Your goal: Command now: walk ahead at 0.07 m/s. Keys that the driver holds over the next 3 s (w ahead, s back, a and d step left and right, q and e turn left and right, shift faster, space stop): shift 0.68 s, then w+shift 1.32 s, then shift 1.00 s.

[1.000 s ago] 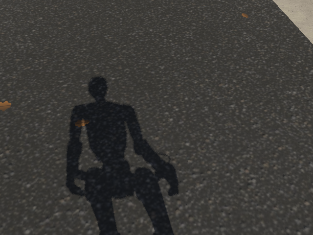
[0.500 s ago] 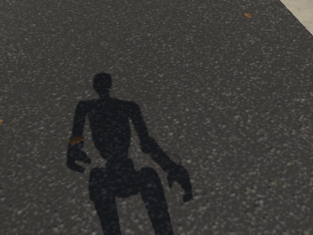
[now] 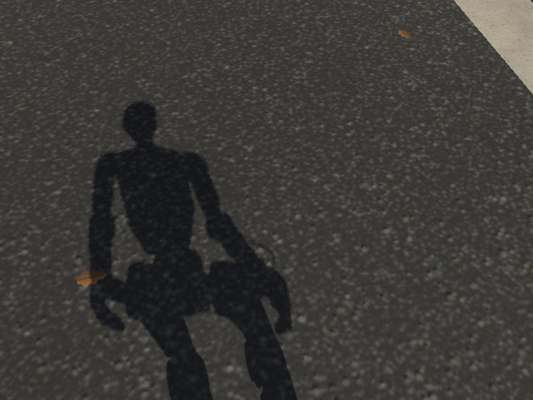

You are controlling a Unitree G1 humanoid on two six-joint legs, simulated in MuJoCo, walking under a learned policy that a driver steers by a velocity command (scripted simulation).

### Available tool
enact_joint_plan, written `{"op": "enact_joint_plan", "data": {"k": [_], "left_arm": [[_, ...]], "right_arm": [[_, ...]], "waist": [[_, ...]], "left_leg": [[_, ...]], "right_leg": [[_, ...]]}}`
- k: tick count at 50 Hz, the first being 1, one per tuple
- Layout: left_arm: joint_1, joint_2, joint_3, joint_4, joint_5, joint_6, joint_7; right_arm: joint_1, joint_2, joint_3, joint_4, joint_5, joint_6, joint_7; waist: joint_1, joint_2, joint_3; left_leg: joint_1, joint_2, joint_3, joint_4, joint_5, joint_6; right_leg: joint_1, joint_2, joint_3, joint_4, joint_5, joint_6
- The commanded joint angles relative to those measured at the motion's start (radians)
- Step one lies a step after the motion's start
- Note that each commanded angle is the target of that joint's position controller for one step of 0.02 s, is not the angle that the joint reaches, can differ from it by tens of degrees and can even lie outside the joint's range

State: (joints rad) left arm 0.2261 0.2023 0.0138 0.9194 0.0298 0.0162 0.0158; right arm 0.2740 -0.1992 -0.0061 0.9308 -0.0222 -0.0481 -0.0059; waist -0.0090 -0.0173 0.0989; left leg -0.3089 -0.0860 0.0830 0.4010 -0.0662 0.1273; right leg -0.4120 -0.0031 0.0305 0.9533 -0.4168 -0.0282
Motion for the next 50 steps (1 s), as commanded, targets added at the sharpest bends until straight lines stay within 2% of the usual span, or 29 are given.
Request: {"op": "enact_joint_plan", "data": {"k": [1, 3, 5, 7, 8, 9, 10, 11, 12, 13, 14, 15, 17, 20, 34, 35, 36, 37, 38, 39, 40, 41, 42, 43, 45, 47, 50], "left_arm": [[0.163, 0.055, 0.007, 0.034, 0.002, 0.025, 0.010], [0.138, 0.060, 0.007, 0.039, 0.000, 0.027, 0.009], [0.138, 0.044, 0.001, 0.055, -0.003, 0.022, 0.009], [0.176, 0.017, -0.006, 0.084, -0.003, 0.012, 0.013], [0.184, 0.019, -0.009, 0.090, 0.001, 0.005, 0.017], [0.200, 0.040, -0.010, 0.093, 0.009, -0.007, 0.022], [0.155, 0.081, -0.006, 0.085, -0.001, -0.016, 0.025], [0.117, 0.040, -0.019, 0.086, -0.010, -0.030, 0.021], [0.072, 0.036, -0.022, 0.083, -0.015, -0.043, 0.020], [0.064, 0.045, -0.018, 0.088, -0.019, -0.050, 0.020], [0.074, 0.053, -0.016, 0.093, -0.022, -0.054, 0.022], [0.088, 0.049, -0.016, 0.100, -0.025, -0.056, 0.023], [0.129, 0.030, -0.017, 0.117, -0.025, -0.052, 0.022], [0.176, 0.015, -0.017, 0.141, -0.019, -0.044, 0.020], [0.194, -0.016, -0.024, 0.203, -0.019, -0.040, 0.029], [0.225, -0.007, -0.018, 0.211, -0.016, -0.039, 0.027], [0.233, 0.025, -0.006, 0.203, -0.012, -0.035, 0.023], [0.252, 0.052, 0.005, 0.196, -0.006, -0.031, 0.015], [0.298, 0.064, 0.012, 0.197, -0.010, -0.032, 0.011], [0.355, 0.077, 0.022, 0.211, -0.018, -0.039, 0.012], [0.337, 0.103, 0.040, 0.216, -0.010, -0.048, 0.016], [0.326, 0.101, 0.048, 0.207, -0.007, -0.057, 0.016], [0.291, 0.103, 0.053, 0.193, -0.007, -0.069, 0.015], [0.258, 0.101, 0.055, 0.179, -0.011, -0.081, 0.015], [0.201, 0.101, 0.059, 0.155, -0.020, -0.101, 0.015], [0.202, 0.107, 0.064, 0.150, -0.015, -0.112, 0.012], [0.217, 0.132, 0.072, 0.147, -0.011, -0.116, 0.002]], "right_arm": [[0.025, -0.121, -0.023, -0.021, -0.004, 0.001, -0.001], [0.024, -0.134, -0.028, -0.014, 0.001, 0.019, -0.003], [0.017, -0.130, -0.029, -0.006, 0.005, 0.034, -0.009], [0.008, -0.121, -0.025, 0.002, 0.014, 0.046, -0.016], [0.025, -0.106, -0.022, 0.012, 0.016, 0.048, -0.018], [0.044, -0.086, -0.018, 0.017, 0.018, 0.048, -0.017], [0.069, -0.057, -0.014, 0.019, 0.035, 0.050, -0.013], [0.046, -0.046, -0.011, 0.035, 0.031, 0.049, -0.008], [0.053, -0.026, -0.006, 0.047, 0.016, 0.047, -0.003], [0.071, -0.024, -0.003, 0.065, 0.008, 0.045, -0.001], [0.076, -0.043, -0.006, 0.074, 0.005, 0.041, -0.002], [0.081, -0.052, -0.005, 0.082, 0.003, 0.036, -0.002], [0.082, -0.050, -0.001, 0.104, 0.011, 0.028, -0.006], [0.068, -0.033, 0.006, 0.123, 0.015, 0.024, -0.015], [0.096, -0.002, 0.010, 0.194, 0.016, 0.028, -0.031], [0.109, -0.010, 0.006, 0.200, 0.016, 0.030, -0.030], [0.114, -0.046, -0.010, 0.194, 0.014, 0.036, -0.025], [0.086, -0.068, -0.021, 0.173, 0.009, 0.040, -0.016], [0.018, -0.051, -0.021, 0.134, 0.009, 0.038, -0.005], [-0.098, -0.003, -0.012, 0.077, 0.010, 0.027, 0.005], [-0.157, 0.002, -0.014, 0.046, -0.003, 0.017, 0.013], [-0.176, -0.049, -0.033, 0.036, -0.014, 0.009, 0.019], [-0.159, -0.060, -0.043, 0.030, -0.014, 0.001, 0.027], [-0.142, -0.062, -0.049, 0.028, -0.010, -0.005, 0.036], [-0.135, -0.053, -0.055, 0.017, 0.001, -0.009, 0.049], [-0.175, -0.037, -0.055, -0.010, 0.002, -0.004, 0.054], [-0.179, -0.044, -0.062, -0.033, 0.003, -0.002, 0.055]], "waist": [[0.028, 0.126, -0.120], [0.019, 0.130, -0.098], [0.020, 0.105, -0.074], [0.034, 0.078, -0.050], [0.034, 0.055, -0.028], [0.023, 0.001, -0.012], [-0.022, -0.100, 0.019], [-0.027, -0.121, 0.027], [-0.051, -0.123, 0.020], [-0.057, -0.106, 0.003], [-0.057, -0.089, -0.018], [-0.052, -0.067, -0.028], [-0.030, -0.004, -0.024], [-0.004, 0.031, -0.025], [-0.002, 0.017, -0.025], [0.005, 0.019, -0.059], [0.011, 0.003, -0.042], [0.026, -0.008, 0.026], [0.060, -0.045, 0.087], [0.105, -0.120, 0.129], [0.109, -0.172, 0.151], [0.097, -0.092, 0.118], [0.066, -0.053, 0.074], [0.038, -0.040, 0.039], [0.004, -0.072, 0.017], [0.013, -0.112, 0.049], [0.018, -0.100, 0.078]], "left_leg": [[-0.077, 0.255, -0.233, -0.217, -0.128, 0.095], [-0.103, 0.266, -0.271, -0.242, -0.316, 0.089], [-0.131, 0.277, -0.295, -0.244, -0.399, 0.080], [-0.169, 0.263, -0.295, -0.222, -0.468, 0.044], [-0.179, 0.249, -0.296, -0.210, -0.499, 0.007], [-0.173, 0.219, -0.277, -0.156, -0.461, -0.033], [-0.133, 0.125, -0.180, -0.102, -0.358, -0.069], [0.047, 0.089, -0.128, -0.014, -0.200, -0.075], [0.145, 0.098, -0.130, 0.003, -0.130, -0.073], [0.192, 0.108, -0.135, -0.003, -0.101, -0.074], [0.212, 0.120, -0.145, -0.012, -0.090, -0.073], [0.207, 0.135, -0.160, -0.024, -0.089, -0.068], [0.138, 0.150, -0.180, -0.052, -0.117, -0.058], [0.084, 0.158, -0.196, -0.084, -0.137, -0.056], [0.117, 0.164, -0.196, -0.068, -0.050, -0.051], [0.115, 0.138, -0.185, -0.053, -0.224, -0.039], [0.065, 0.110, -0.177, -0.021, -0.489, -0.017], [-0.050, 0.112, -0.200, 0.005, -0.661, 0.000], [-0.195, 0.103, -0.192, 0.062, -0.686, -0.002], [-0.347, 0.075, -0.094, 0.184, -0.488, -0.034], [-0.422, 0.090, -0.020, 0.331, -0.292, -0.052], [-0.484, 0.123, -0.057, 0.425, -0.274, -0.064], [-0.495, 0.138, -0.076, 0.465, -0.251, -0.074], [-0.470, 0.151, -0.085, 0.472, -0.223, -0.082], [-0.339, 0.145, -0.061, 0.406, -0.178, -0.090], [-0.224, 0.137, -0.028, 0.301, -0.184, -0.087], [-0.078, 0.111, 0.050, 0.186, -0.216, -0.069]], "right_leg": [[0.186, 0.003, -0.037, -0.126, 0.026, -0.002], [0.192, 0.010, -0.049, -0.177, 0.040, -0.003], [0.223, 0.014, -0.058, -0.249, 0.055, -0.009], [0.299, 0.021, -0.068, -0.404, 0.099, -0.029], [0.316, 0.005, -0.035, -0.508, 0.109, -0.042], [0.306, -0.075, 0.068, -0.613, 0.086, -0.057], [0.176, -0.159, 0.203, -0.700, -0.067, -0.092], [0.011, -0.200, 0.243, -0.785, -0.153, -0.094], [-0.043, -0.180, 0.219, -0.798, -0.143, -0.069], [-0.041, -0.154, 0.185, -0.788, -0.106, -0.051], [-0.019, -0.133, 0.159, -0.772, -0.064, -0.040], [0.009, -0.118, 0.136, -0.750, -0.012, -0.038], [0.094, -0.091, 0.095, -0.697, 0.083, -0.043], [0.165, -0.077, 0.068, -0.647, 0.150, -0.050], [0.203, -0.078, 0.052, -0.631, 0.229, -0.045], [0.217, -0.054, 0.040, -0.622, 0.058, -0.057], [0.194, -0.042, 0.060, -0.612, -0.180, -0.086], [0.166, -0.071, 0.126, -0.635, -0.382, -0.121], [0.207, -0.129, 0.224, -0.697, -0.492, -0.161], [0.320, -0.228, 0.350, -0.818, -0.494, -0.204], [0.371, -0.345, 0.456, -0.893, -0.415, -0.246], [0.411, -0.358, 0.465, -0.909, -0.336, -0.252], [0.448, -0.342, 0.424, -0.897, -0.268, -0.239], [0.449, -0.318, 0.365, -0.893, -0.215, -0.220], [0.357, -0.249, 0.237, -0.900, -0.154, -0.172], [0.258, -0.230, 0.176, -0.902, -0.146, -0.161], [0.189, -0.242, 0.136, -0.864, -0.154, -0.186]]}}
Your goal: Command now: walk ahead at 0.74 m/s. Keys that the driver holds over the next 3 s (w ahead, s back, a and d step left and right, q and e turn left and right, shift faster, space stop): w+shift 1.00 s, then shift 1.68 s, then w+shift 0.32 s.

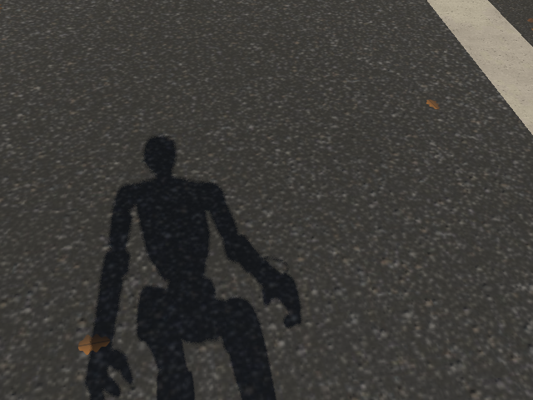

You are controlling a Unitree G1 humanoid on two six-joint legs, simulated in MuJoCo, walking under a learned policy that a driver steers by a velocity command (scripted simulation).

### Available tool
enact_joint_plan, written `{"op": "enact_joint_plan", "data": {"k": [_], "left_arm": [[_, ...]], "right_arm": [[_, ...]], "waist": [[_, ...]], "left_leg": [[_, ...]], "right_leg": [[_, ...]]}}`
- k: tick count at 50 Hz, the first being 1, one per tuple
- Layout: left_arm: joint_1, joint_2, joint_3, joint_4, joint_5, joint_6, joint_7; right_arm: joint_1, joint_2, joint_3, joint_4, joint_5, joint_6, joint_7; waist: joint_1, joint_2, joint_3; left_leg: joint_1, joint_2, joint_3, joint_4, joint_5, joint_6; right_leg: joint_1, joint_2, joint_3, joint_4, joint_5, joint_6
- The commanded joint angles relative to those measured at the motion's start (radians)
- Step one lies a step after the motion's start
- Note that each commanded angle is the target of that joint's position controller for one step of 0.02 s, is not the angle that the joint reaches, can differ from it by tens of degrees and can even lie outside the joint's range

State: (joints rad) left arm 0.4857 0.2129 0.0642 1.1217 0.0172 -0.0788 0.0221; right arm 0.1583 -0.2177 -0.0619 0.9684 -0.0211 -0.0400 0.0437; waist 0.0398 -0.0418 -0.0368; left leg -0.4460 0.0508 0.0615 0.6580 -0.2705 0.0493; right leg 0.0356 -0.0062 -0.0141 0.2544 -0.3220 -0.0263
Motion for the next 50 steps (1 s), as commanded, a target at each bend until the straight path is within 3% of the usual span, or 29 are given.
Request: {"op": "enact_joint_plan", "data": {"k": [1, 2, 3, 4, 5, 6, 7, 10, 13, 16, 20, 23, 24, 25, 26, 27, 28, 29, 30, 31, 33, 36, 40, 43, 46, 47, 48, 49, 50], "left_arm": [[-0.058, 0.130, 0.024, -0.061, 0.000, -0.023, -0.009], [-0.080, 0.139, 0.025, -0.067, 0.003, -0.026, -0.015], [-0.104, 0.124, 0.017, -0.074, 0.014, -0.032, -0.021], [-0.134, 0.036, -0.006, -0.137, -0.003, -0.039, -0.031], [-0.211, 0.048, 0.001, -0.180, 0.009, -0.052, -0.041], [-0.273, 0.058, 0.002, -0.213, 0.008, -0.050, -0.049], [-0.278, 0.077, 0.004, -0.208, 0.006, -0.051, -0.062], [-0.250, 0.041, -0.001, -0.210, 0.036, -0.014, -0.083], [-0.372, 0.038, -0.008, -0.262, 0.026, 0.015, -0.089], [-0.537, 0.041, -0.016, -0.332, 0.018, 0.016, -0.090], [-0.644, 0.029, -0.031, -0.379, 0.002, 0.013, -0.092], [-0.594, 0.065, -0.022, -0.381, -0.002, 0.011, -0.069], [-0.509, 0.093, -0.012, -0.365, -0.001, 0.010, -0.060], [-0.346, 0.131, 0.005, -0.324, -0.002, 0.008, -0.048], [-0.129, 0.170, 0.026, -0.257, 0.001, 0.008, -0.033], [0.043, 0.246, 0.052, -0.224, 0.026, 0.008, -0.017], [0.018, 0.293, 0.070, -0.217, 0.037, 0.009, -0.026], [-0.066, 0.249, 0.065, -0.223, 0.026, 0.008, -0.046], [-0.142, 0.183, 0.050, -0.217, 0.024, -0.005, -0.047], [-0.160, 0.113, 0.034, -0.197, 0.025, -0.017, -0.048], [-0.179, 0.059, 0.009, -0.165, 0.024, -0.033, -0.036], [-0.133, 0.076, 0.003, -0.138, -0.002, -0.056, -0.031], [-0.081, 0.090, -0.002, -0.147, -0.015, -0.071, -0.044], [-0.009, 0.136, 0.002, -0.130, -0.031, -0.083, -0.038], [0.034, 0.172, 0.000, -0.115, -0.015, -0.070, -0.029], [0.039, 0.198, 0.003, -0.111, -0.003, -0.059, -0.019], [0.031, 0.224, 0.009, -0.107, 0.013, -0.044, -0.008], [0.007, 0.246, 0.016, -0.108, 0.025, -0.027, 0.003], [-0.037, 0.237, 0.018, -0.122, 0.029, -0.019, 0.007]], "right_arm": [[-0.011, -0.030, -0.011, -0.059, 0.001, -0.015, 0.003], [0.108, -0.049, -0.023, -0.024, -0.001, -0.023, -0.005], [0.338, -0.105, -0.050, 0.045, -0.006, -0.039, -0.020], [0.545, -0.256, -0.084, 0.081, -0.032, -0.050, -0.036], [0.460, -0.186, -0.054, 0.069, -0.031, -0.048, -0.035], [0.299, -0.173, -0.043, 0.028, -0.029, -0.045, -0.035], [0.237, -0.141, -0.035, 0.009, -0.019, -0.051, -0.028], [0.204, -0.077, -0.007, 0.018, 0.000, -0.069, -0.032], [0.281, -0.073, 0.000, 0.040, 0.003, -0.084, -0.036], [0.326, -0.060, 0.009, 0.040, 0.006, -0.097, -0.033], [0.363, -0.079, 0.012, 0.052, 0.019, -0.111, -0.044], [0.376, -0.127, 0.007, 0.064, 0.008, -0.104, -0.049], [0.378, -0.155, 0.000, 0.071, -0.004, -0.092, -0.057], [0.369, -0.185, -0.010, 0.075, -0.017, -0.077, -0.068], [0.331, -0.203, -0.018, 0.069, -0.021, -0.061, -0.074], [0.327, -0.142, -0.008, 0.046, -0.022, -0.062, -0.067], [0.417, 0.013, 0.019, 0.011, 0.039, -0.084, -0.032], [0.346, -0.085, 0.004, -0.015, 0.046, -0.098, -0.036], [0.209, -0.106, -0.001, -0.051, 0.041, -0.100, -0.041], [0.174, -0.086, 0.006, -0.063, 0.030, -0.100, -0.040], [0.168, -0.028, 0.019, -0.080, -0.012, -0.069, -0.019], [0.077, -0.013, 0.032, -0.130, -0.029, -0.033, 0.003], [-0.158, -0.046, 0.047, -0.226, -0.021, -0.039, 0.015], [-0.249, -0.042, 0.058, -0.253, 0.002, -0.046, 0.024], [-0.260, -0.087, 0.045, -0.262, -0.003, -0.046, 0.008], [-0.219, -0.104, 0.038, -0.257, -0.007, -0.046, 0.000], [-0.104, -0.137, 0.023, -0.230, -0.006, -0.046, -0.010], [0.091, -0.176, 0.003, -0.170, -0.003, -0.044, -0.025], [0.297, -0.222, -0.019, -0.110, -0.015, -0.040, -0.043]], "waist": [[-0.058, -0.052, 0.207], [-0.117, -0.018, 0.166], [-0.222, 0.074, 0.052], [-0.282, 0.393, -0.073], [-0.217, 0.339, -0.029], [-0.140, 0.212, 0.062], [-0.110, 0.094, 0.059], [-0.029, 0.117, 0.100], [-0.040, 0.076, 0.172], [-0.063, 0.061, 0.219], [-0.069, 0.070, 0.237], [-0.032, 0.130, 0.137], [0.014, 0.166, 0.069], [0.091, 0.195, -0.019], [0.194, 0.180, -0.116], [0.233, 0.118, -0.228], [0.087, -0.241, -0.339], [0.077, -0.128, -0.286], [0.064, -0.023, -0.124], [0.029, 0.092, -0.034], [-0.059, 0.090, 0.032], [-0.085, 0.037, 0.141], [-0.043, 0.049, 0.221], [-0.006, 0.029, 0.221], [-0.009, -0.010, 0.153], [-0.037, -0.052, 0.102], [-0.101, -0.088, 0.027], [-0.192, -0.101, -0.074], [-0.291, -0.086, -0.158]], "left_leg": [[0.166, -0.045, 0.096, -0.104, -0.003, 0.020], [0.336, -0.082, 0.119, -0.131, -0.019, 0.031], [0.613, -0.060, 0.051, -0.150, -0.085, 0.057], [0.814, 0.250, -0.478, -0.378, -0.603, 0.147], [0.709, 0.325, -0.850, -0.569, -0.746, 0.163], [0.609, 0.328, -0.716, -0.511, -0.652, 0.148], [0.525, 0.287, -0.581, -0.495, -0.507, 0.135], [0.361, 0.183, -0.360, -0.568, -0.310, 0.101], [0.353, 0.139, -0.246, -0.610, -0.120, 0.116], [0.325, 0.104, -0.151, -0.656, 0.083, 0.133], [0.404, 0.127, -0.063, -0.739, 0.426, 0.125], [0.598, 0.148, -0.003, -0.553, 1.073, 0.100], [0.644, 0.161, 0.004, -0.407, 1.252, 0.093], [0.639, 0.175, 0.006, -0.199, 1.326, 0.088], [0.560, 0.155, 0.024, 0.089, 1.243, 0.082], [0.307, 0.098, 0.009, 0.445, 0.883, 0.093], [-0.105, -0.127, -0.067, 0.846, -0.083, 0.049], [-0.253, -0.090, -0.180, 0.911, -0.079, 0.090], [-0.305, -0.032, -0.158, 0.879, 0.007, 0.097], [-0.270, 0.010, -0.153, 0.804, 0.040, 0.101], [-0.172, 0.058, -0.167, 0.701, 0.041, 0.081], [-0.252, 0.110, -0.130, 0.585, 0.068, 0.033], [-0.212, 0.101, -0.021, 0.187, 0.338, 0.008], [-0.065, 0.047, 0.044, -0.025, 0.508, 0.040], [-0.069, -0.042, 0.098, -0.119, 0.411, 0.079], [-0.020, -0.081, 0.102, -0.121, 0.324, 0.091], [0.091, -0.109, 0.082, -0.120, 0.244, 0.108], [0.277, -0.126, 0.069, -0.122, 0.169, 0.124], [0.518, -0.059, 0.011, -0.119, 0.108, 0.148]], "right_leg": [[-0.307, -0.232, 0.155, -0.113, -0.209, -0.190], [-0.369, -0.201, 0.107, 0.023, -0.039, -0.183], [-0.485, -0.132, 0.021, 0.338, 0.201, -0.164], [-0.749, 0.002, -0.100, 0.823, 0.081, -0.095], [-0.901, 0.068, 0.067, 1.015, -0.106, -0.117], [-0.968, -0.030, 0.091, 1.097, 0.002, -0.132], [-0.918, -0.081, 0.084, 1.071, 0.104, -0.129], [-0.818, -0.137, 0.051, 0.969, 0.168, -0.074], [-0.912, -0.137, -0.002, 0.900, 0.253, -0.040], [-0.879, -0.114, -0.049, 0.672, 0.347, -0.024], [-0.705, -0.067, -0.113, 0.397, 0.445, -0.073], [-0.572, 0.036, -0.167, 0.339, 0.337, -0.125], [-0.485, 0.073, -0.166, 0.342, 0.266, -0.141], [-0.325, 0.099, -0.148, 0.342, 0.192, -0.159], [-0.097, 0.094, -0.135, 0.278, 0.167, -0.174], [0.181, -0.090, 0.075, 0.327, -0.129, -0.202], [0.408, -0.355, 0.716, 0.111, -0.494, -0.307], [0.368, -0.342, 0.849, -0.024, -0.497, -0.306], [0.222, -0.318, 0.660, -0.018, -0.336, -0.283], [0.057, -0.292, 0.532, -0.035, -0.191, -0.260], [-0.172, -0.218, 0.377, -0.074, -0.122, -0.211], [-0.282, -0.179, 0.262, -0.165, -0.077, -0.205], [-0.340, -0.081, 0.072, -0.241, 0.227, -0.180], [-0.248, -0.115, 0.030, -0.317, 0.497, -0.157], [0.059, -0.141, -0.022, -0.184, 1.011, -0.126], [0.125, -0.163, -0.026, -0.077, 1.205, -0.117], [0.156, -0.182, -0.027, 0.085, 1.315, -0.110], [0.128, -0.188, -0.035, 0.319, 1.318, -0.106], [-0.032, -0.155, -0.048, 0.615, 1.126, -0.103]]}}
Over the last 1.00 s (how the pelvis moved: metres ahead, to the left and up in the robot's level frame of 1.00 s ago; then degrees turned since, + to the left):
0.14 0.01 0.01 1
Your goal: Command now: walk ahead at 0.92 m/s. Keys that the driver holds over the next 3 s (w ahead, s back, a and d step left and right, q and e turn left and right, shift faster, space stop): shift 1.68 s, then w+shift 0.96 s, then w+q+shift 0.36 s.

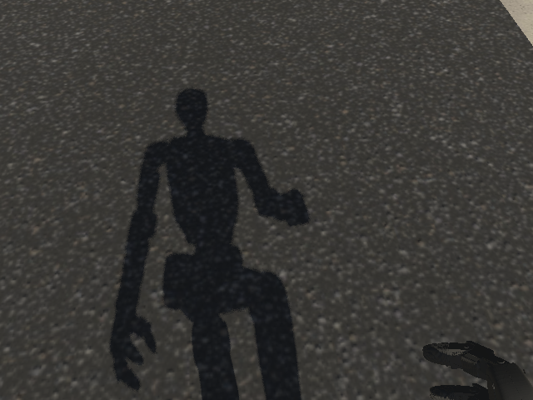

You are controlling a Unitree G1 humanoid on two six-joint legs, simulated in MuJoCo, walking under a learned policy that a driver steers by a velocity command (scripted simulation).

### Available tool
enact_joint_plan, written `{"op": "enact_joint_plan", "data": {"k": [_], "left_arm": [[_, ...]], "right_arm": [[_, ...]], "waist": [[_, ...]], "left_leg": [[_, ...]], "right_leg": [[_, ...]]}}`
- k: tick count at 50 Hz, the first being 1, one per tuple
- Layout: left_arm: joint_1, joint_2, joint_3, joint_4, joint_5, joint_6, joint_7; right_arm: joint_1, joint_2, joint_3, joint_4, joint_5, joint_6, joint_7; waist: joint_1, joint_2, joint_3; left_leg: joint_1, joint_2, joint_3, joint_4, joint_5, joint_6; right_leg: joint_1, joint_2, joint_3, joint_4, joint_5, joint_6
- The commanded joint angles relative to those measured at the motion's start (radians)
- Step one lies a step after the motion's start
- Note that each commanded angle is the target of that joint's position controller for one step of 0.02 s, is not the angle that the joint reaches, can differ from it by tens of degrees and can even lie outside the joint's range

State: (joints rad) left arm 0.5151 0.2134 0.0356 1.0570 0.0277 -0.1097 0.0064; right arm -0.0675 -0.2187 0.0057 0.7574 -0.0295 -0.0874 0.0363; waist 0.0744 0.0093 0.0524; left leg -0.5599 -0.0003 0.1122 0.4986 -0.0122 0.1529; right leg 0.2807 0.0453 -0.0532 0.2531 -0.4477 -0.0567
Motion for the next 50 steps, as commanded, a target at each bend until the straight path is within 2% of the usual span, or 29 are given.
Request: {"op": "enact_joint_plan", "data": {"k": [1, 2, 3, 4, 5, 7, 9, 11, 13, 16, 19, 20, 21, 22, 23, 24, 25, 26, 29, 31, 34, 37, 38, 39, 40, 41, 44, 46, 50], "left_arm": [[-0.016, 0.090, 0.018, -0.097, -0.005, 0.007, 0.006], [0.101, 0.053, 0.010, -0.104, -0.071, -0.012, -0.004], [-0.037, 0.120, 0.020, -0.130, -0.059, -0.014, 0.013], [-0.134, 0.121, 0.018, -0.147, -0.049, -0.017, 0.015], [-0.159, 0.095, 0.013, -0.148, -0.033, -0.012, 0.013], [-0.147, 0.058, 0.009, -0.155, 0.000, 0.023, -0.006], [-0.160, 0.042, 0.005, -0.168, 0.010, 0.046, -0.017], [-0.229, 0.034, -0.006, -0.202, 0.008, 0.048, -0.025], [-0.307, 0.026, -0.021, -0.217, -0.007, 0.037, -0.027], [-0.324, 0.058, -0.022, -0.205, -0.008, 0.031, -0.016], [-0.172, 0.110, -0.002, -0.136, 0.017, 0.015, -0.001], [-0.117, 0.138, 0.007, -0.109, 0.024, 0.000, 0.002], [-0.059, 0.205, 0.021, -0.101, 0.034, -0.010, 0.002], [-0.061, 0.189, 0.013, -0.105, 0.010, 0.001, -0.003], [-0.122, 0.147, 0.003, -0.130, -0.032, 0.014, -0.010], [-0.210, 0.113, -0.006, -0.143, -0.038, 0.024, -0.003], [-0.261, 0.075, -0.019, -0.144, -0.028, 0.031, 0.005], [-0.277, 0.059, -0.027, -0.140, -0.022, 0.035, 0.014], [-0.270, 0.074, -0.029, -0.115, -0.004, 0.041, 0.019], [-0.258, 0.093, -0.023, -0.104, 0.000, 0.047, 0.017], [-0.269, 0.112, -0.014, -0.096, -0.008, 0.070, 0.017], [-0.267, 0.104, -0.009, -0.086, -0.022, 0.097, 0.019], [-0.250, 0.093, -0.008, -0.082, -0.025, 0.102, 0.018], [-0.234, 0.077, -0.006, -0.082, -0.035, 0.110, 0.016], [-0.237, 0.070, -0.007, -0.070, -0.031, 0.111, 0.012], [-0.221, 0.049, -0.010, -0.060, -0.025, 0.108, 0.009], [-0.189, 0.058, -0.011, -0.030, -0.013, 0.098, 0.006], [-0.197, 0.058, -0.013, -0.018, -0.017, 0.096, 0.009], [-0.210, 0.050, -0.017, -0.004, -0.021, 0.096, 0.016]], "right_arm": [[0.611, -0.309, -0.109, 0.118, -0.040, 0.005, -0.049], [0.577, -0.312, -0.116, 0.123, -0.040, 0.003, -0.029], [0.465, -0.243, -0.110, 0.117, -0.020, -0.004, -0.018], [0.409, -0.165, -0.089, 0.125, -0.011, -0.018, -0.015], [0.378, -0.116, -0.076, 0.138, -0.013, -0.025, -0.013], [0.396, -0.055, -0.049, 0.176, 0.006, -0.034, -0.021], [0.404, -0.087, -0.050, 0.201, 0.021, -0.048, -0.022], [0.365, -0.117, -0.051, 0.203, 0.023, -0.049, -0.022], [0.358, -0.110, -0.048, 0.207, 0.029, -0.046, -0.020], [0.409, -0.128, -0.050, 0.232, 0.038, -0.044, -0.022], [0.400, -0.141, -0.054, 0.249, 0.037, -0.022, -0.045], [0.434, -0.148, -0.056, 0.256, 0.039, -0.011, -0.050], [0.523, -0.119, -0.051, 0.256, 0.045, -0.001, -0.058], [0.733, -0.001, -0.030, 0.304, 0.079, 0.023, -0.058], [0.695, -0.062, -0.041, 0.319, 0.045, 0.045, -0.064], [0.587, -0.079, -0.048, 0.296, 0.020, 0.056, -0.061], [0.510, -0.075, -0.048, 0.282, 0.004, 0.062, -0.060], [0.466, -0.075, -0.049, 0.273, -0.001, 0.072, -0.056], [0.494, -0.019, -0.033, 0.304, 0.010, 0.110, -0.059], [0.460, -0.019, -0.030, 0.309, 0.015, 0.124, -0.068], [0.416, -0.026, -0.027, 0.316, 0.014, 0.133, -0.071], [0.425, -0.027, -0.020, 0.330, 0.001, 0.123, -0.069], [0.431, -0.046, -0.019, 0.327, -0.008, 0.113, -0.070], [0.395, -0.067, -0.021, 0.326, 0.004, 0.106, -0.070], [0.376, -0.033, -0.011, 0.326, 0.010, 0.093, -0.069], [0.361, -0.028, -0.008, 0.326, 0.015, 0.079, -0.070], [0.358, -0.046, -0.014, 0.324, 0.025, 0.065, -0.075], [0.404, -0.025, -0.011, 0.334, 0.022, 0.070, -0.074], [0.460, -0.014, -0.009, 0.347, 0.017, 0.072, -0.073]], "waist": [[-0.267, 0.079, -0.354], [-0.180, 0.287, -0.498], [-0.161, 0.090, -0.358], [-0.149, 0.002, -0.204], [-0.111, -0.060, -0.128], [-0.054, -0.008, -0.075], [-0.022, 0.033, -0.051], [-0.001, 0.062, -0.030], [-0.031, 0.086, -0.031], [-0.055, 0.089, -0.062], [0.009, 0.061, -0.076], [0.018, 0.013, -0.090], [0.005, -0.114, -0.172], [-0.066, -0.263, -0.376], [-0.068, -0.112, -0.377], [-0.076, -0.073, -0.252], [-0.090, -0.042, -0.165], [-0.100, -0.052, -0.125], [-0.130, -0.087, -0.148], [-0.116, -0.094, -0.154], [-0.104, -0.116, -0.124], [-0.113, -0.078, -0.038], [-0.101, -0.040, -0.010], [-0.065, 0.061, 0.049], [-0.055, 0.079, 0.053], [-0.037, 0.095, 0.030], [-0.025, 0.053, 0.011], [-0.046, 0.001, 0.025], [-0.067, -0.022, 0.017]], "left_leg": [[0.888, 0.266, -0.372, 0.051, -0.300, 0.091], [1.065, 0.455, -0.921, -0.140, -0.181, 0.225], [0.956, 0.376, -0.755, -0.147, -0.012, 0.175], [0.769, 0.346, -0.560, -0.137, 0.267, 0.147], [0.635, 0.303, -0.436, -0.144, 0.428, 0.117], [0.468, 0.249, -0.290, -0.199, 0.579, 0.065], [0.395, 0.208, -0.203, -0.232, 0.701, 0.051], [0.329, 0.134, -0.096, -0.258, 0.748, 0.031], [0.303, 0.074, -0.033, -0.264, 0.656, 0.011], [0.377, 0.114, -0.065, -0.223, 0.554, -0.012], [0.455, 0.122, -0.077, -0.004, 0.562, -0.051], [0.452, 0.076, -0.061, 0.146, 0.425, -0.071], [0.353, 0.002, -0.020, 0.412, 0.005, -0.094], [0.239, -0.111, -0.087, 0.705, -0.668, -0.119], [0.227, -0.078, -0.191, 0.724, -0.622, -0.126], [0.187, -0.051, -0.192, 0.709, -0.583, -0.131], [0.182, -0.019, -0.194, 0.642, -0.538, -0.134], [0.223, 0.000, -0.194, 0.564, -0.503, -0.139], [0.357, -0.009, -0.146, 0.387, -0.473, -0.153], [0.368, -0.010, -0.130, 0.277, -0.449, -0.150], [0.399, -0.007, -0.111, 0.156, -0.360, -0.141], [0.479, 0.015, -0.130, -0.055, -0.253, -0.109], [0.459, 0.077, -0.205, -0.131, -0.298, -0.094], [0.290, 0.103, -0.264, -0.182, -0.436, -0.076], [0.195, 0.118, -0.283, -0.241, -0.484, -0.084], [0.157, 0.122, -0.284, -0.269, -0.478, -0.098], [0.170, 0.101, -0.257, -0.264, -0.416, -0.111], [0.230, 0.083, -0.231, -0.226, -0.362, -0.103], [0.280, 0.076, -0.215, -0.197, -0.314, -0.094]], "right_leg": [[-0.587, -0.084, -0.008, 1.024, 0.548, -0.058], [-0.873, 0.073, 0.126, 1.318, -0.043, -0.032], [-0.953, -0.021, 0.168, 1.297, 0.066, -0.049], [-0.949, -0.051, 0.143, 1.223, 0.121, -0.039], [-0.910, -0.078, 0.141, 1.150, 0.123, -0.033], [-0.817, -0.094, 0.132, 1.021, 0.120, -0.011], [-0.783, -0.083, 0.091, 0.890, 0.123, 0.009], [-0.739, -0.067, 0.026, 0.679, 0.243, 0.015], [-0.645, -0.039, -0.040, 0.447, 0.451, 0.017], [-0.560, -0.027, -0.025, 0.336, 0.608, -0.002], [-0.455, -0.007, -0.009, 0.236, 0.592, -0.042], [-0.390, -0.046, 0.018, 0.181, 0.792, -0.052], [-0.244, -0.250, 0.174, 0.269, 1.386, -0.115], [-0.067, -0.484, 0.437, 0.296, 1.738, -0.315], [-0.158, -0.449, 0.452, 0.229, 1.542, -0.319], [-0.278, -0.405, 0.394, 0.172, 1.287, -0.299], [-0.383, -0.360, 0.345, 0.122, 1.116, -0.262], [-0.471, -0.322, 0.291, 0.080, 1.033, -0.225], [-0.557, -0.259, 0.210, 0.045, 0.871, -0.176], [-0.555, -0.248, 0.216, 0.020, 0.655, -0.160], [-0.612, -0.228, 0.239, -0.041, 0.210, -0.128], [-0.733, -0.202, 0.253, -0.084, -0.109, -0.040], [-0.737, -0.180, 0.242, -0.060, -0.099, -0.004], [-0.669, -0.113, 0.170, -0.032, -0.012, 0.016], [-0.549, -0.102, 0.150, 0.029, 0.114, 0.015], [-0.460, -0.098, 0.139, 0.067, 0.200, 0.011], [-0.412, -0.114, 0.150, 0.075, 0.241, 0.005], [-0.476, -0.126, 0.171, 0.046, 0.192, -0.001], [-0.508, -0.131, 0.180, 0.025, 0.181, 0.001]]}}
Over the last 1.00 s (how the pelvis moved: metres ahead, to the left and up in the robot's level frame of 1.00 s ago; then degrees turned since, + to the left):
0.83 0.07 -0.03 0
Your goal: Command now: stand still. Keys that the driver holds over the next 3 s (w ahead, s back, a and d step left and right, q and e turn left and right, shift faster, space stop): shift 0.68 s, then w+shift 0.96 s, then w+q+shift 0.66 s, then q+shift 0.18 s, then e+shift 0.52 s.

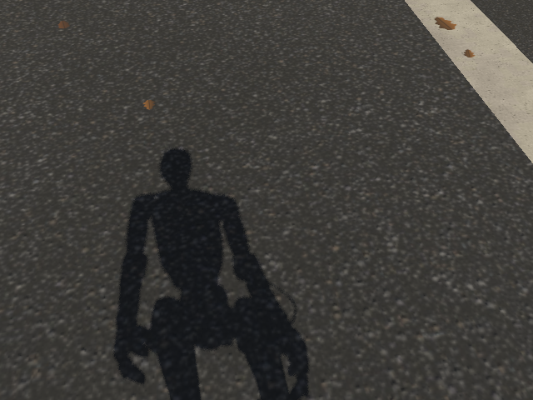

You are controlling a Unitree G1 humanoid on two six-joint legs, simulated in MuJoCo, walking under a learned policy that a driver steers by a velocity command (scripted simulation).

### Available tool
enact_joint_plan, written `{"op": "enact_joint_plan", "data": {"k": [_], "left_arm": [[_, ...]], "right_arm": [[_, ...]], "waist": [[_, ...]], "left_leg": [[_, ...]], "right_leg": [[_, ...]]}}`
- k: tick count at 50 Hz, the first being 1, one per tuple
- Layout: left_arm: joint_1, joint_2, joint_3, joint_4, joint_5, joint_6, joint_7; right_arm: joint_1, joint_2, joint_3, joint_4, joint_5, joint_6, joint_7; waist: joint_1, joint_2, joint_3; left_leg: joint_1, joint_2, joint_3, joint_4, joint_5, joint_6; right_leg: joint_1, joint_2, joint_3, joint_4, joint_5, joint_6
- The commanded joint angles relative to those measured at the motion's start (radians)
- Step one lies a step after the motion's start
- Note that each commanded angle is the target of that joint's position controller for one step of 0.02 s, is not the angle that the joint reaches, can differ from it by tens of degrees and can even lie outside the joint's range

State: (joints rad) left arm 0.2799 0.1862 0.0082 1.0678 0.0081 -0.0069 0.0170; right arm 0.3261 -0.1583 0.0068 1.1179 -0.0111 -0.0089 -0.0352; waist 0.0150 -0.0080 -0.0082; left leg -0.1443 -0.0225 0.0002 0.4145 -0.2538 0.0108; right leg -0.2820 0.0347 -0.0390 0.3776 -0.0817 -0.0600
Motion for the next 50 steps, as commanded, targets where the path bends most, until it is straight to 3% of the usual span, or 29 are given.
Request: {"op": "enact_joint_plan", "data": {"k": [1, 34, 35, 36, 37, 38, 39, 40, 42, 44, 47, 49, 50], "left_arm": [[0.028, 0.075, 0.010, -0.010, -0.002, -0.007, 0.006], [0.069, 0.015, 0.004, 0.089, -0.002, -0.003, 0.023], [0.077, 0.016, 0.006, 0.091, -0.001, 0.000, 0.022], [0.076, 0.043, 0.019, 0.082, -0.001, 0.006, 0.018], [0.031, 0.063, 0.029, 0.054, 0.007, 0.010, 0.007], [-0.055, 0.029, 0.023, 0.003, 0.013, 0.006, -0.007], [-0.161, 0.004, 0.017, -0.055, 0.016, -0.004, -0.017], [-0.213, 0.036, 0.028, -0.085, 0.024, -0.015, -0.024], [-0.182, 0.061, 0.048, -0.097, 0.027, -0.037, -0.040], [-0.164, 0.066, 0.058, -0.114, 0.016, -0.051, -0.056], [-0.165, 0.050, 0.063, -0.144, 0.010, -0.046, -0.065], [-0.042, 0.056, 0.074, -0.118, 0.009, -0.047, -0.061], [0.109, 0.085, 0.093, -0.073, 0.010, -0.053, -0.050]], "right_arm": [[0.072, -0.075, -0.010, -0.013, -0.001, -0.007, -0.002], [0.125, -0.027, -0.003, 0.022, 0.000, -0.014, -0.017], [0.152, -0.035, -0.008, 0.028, -0.003, -0.012, -0.015], [0.160, -0.069, -0.022, 0.019, -0.005, -0.007, -0.012], [0.190, -0.103, -0.035, 0.012, -0.009, -0.002, -0.005], [0.241, -0.136, -0.049, 0.018, -0.005, -0.003, -0.002], [0.246, -0.147, -0.060, 0.021, 0.001, -0.008, -0.004], [0.239, -0.137, -0.065, 0.015, -0.007, -0.016, -0.004], [0.192, -0.144, -0.075, -0.009, -0.014, -0.042, -0.002], [0.131, -0.148, -0.082, -0.036, -0.004, -0.066, 0.001], [0.099, -0.157, -0.088, -0.053, -0.003, -0.085, 0.007], [0.071, -0.171, -0.092, -0.064, -0.003, -0.090, 0.015], [0.061, -0.178, -0.091, -0.067, -0.009, -0.096, 0.021]], "waist": [[-0.008, -0.004, 0.074], [-0.005, 0.016, 0.091], [-0.012, 0.020, 0.055], [-0.020, 0.051, 0.066], [-0.047, 0.079, 0.132], [-0.087, 0.153, 0.207], [-0.108, 0.207, 0.289], [-0.112, 0.161, 0.300], [-0.065, 0.093, 0.224], [-0.025, 0.107, 0.167], [-0.006, 0.149, 0.188], [0.055, 0.106, 0.175], [0.125, 0.051, 0.114]], "left_leg": [[-0.133, 0.099, -0.103, -0.113, -0.067, 0.049], [-0.056, 0.108, -0.091, -0.110, 0.083, 0.049], [-0.040, 0.090, -0.087, -0.119, -0.088, 0.062], [-0.051, 0.081, -0.114, -0.119, -0.342, 0.094], [-0.055, 0.121, -0.200, -0.166, -0.572, 0.138], [-0.005, 0.215, -0.336, -0.264, -0.711, 0.192], [0.028, 0.330, -0.449, -0.358, -0.689, 0.238], [0.067, 0.370, -0.482, -0.383, -0.583, 0.256], [0.181, 0.349, -0.413, -0.357, -0.410, 0.244], [0.132, 0.293, -0.298, -0.353, -0.331, 0.204], [-0.032, 0.258, -0.196, -0.343, -0.302, 0.190], [-0.170, 0.241, -0.137, -0.241, -0.222, 0.197], [-0.243, 0.204, -0.083, -0.053, 0.008, 0.190]], "right_leg": [[0.061, -0.119, 0.164, -0.096, -0.176, 0.004], [0.123, -0.115, 0.139, -0.028, 0.022, 0.004], [0.123, -0.088, 0.122, -0.013, -0.140, -0.003], [0.072, -0.043, 0.090, 0.044, -0.398, -0.021], [-0.070, -0.027, 0.090, 0.098, -0.563, -0.030], [-0.227, -0.001, 0.030, 0.202, -0.529, -0.015], [-0.360, -0.024, -0.041, 0.331, -0.335, 0.000], [-0.453, -0.067, -0.012, 0.422, -0.296, 0.006], [-0.518, -0.105, 0.025, 0.483, -0.249, 0.017], [-0.397, -0.103, 0.016, 0.419, -0.203, 0.018], [-0.161, -0.073, -0.047, 0.272, -0.211, 0.007], [0.095, -0.023, -0.121, 0.196, -0.195, -0.010], [0.296, 0.017, -0.141, 0.172, -0.225, -0.021]]}}
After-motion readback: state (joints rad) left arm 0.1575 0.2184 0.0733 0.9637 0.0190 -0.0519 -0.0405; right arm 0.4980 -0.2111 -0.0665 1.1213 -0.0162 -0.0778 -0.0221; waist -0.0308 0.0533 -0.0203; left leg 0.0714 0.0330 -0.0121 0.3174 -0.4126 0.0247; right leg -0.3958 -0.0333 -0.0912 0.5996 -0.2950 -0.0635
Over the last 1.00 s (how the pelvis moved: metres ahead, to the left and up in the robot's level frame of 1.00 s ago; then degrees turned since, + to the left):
0.39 0.02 0.03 1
